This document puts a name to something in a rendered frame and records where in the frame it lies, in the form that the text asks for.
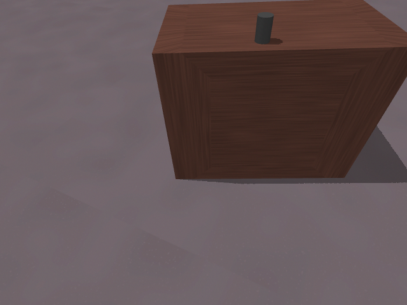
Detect can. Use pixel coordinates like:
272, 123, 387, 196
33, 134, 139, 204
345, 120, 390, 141
254, 12, 274, 44

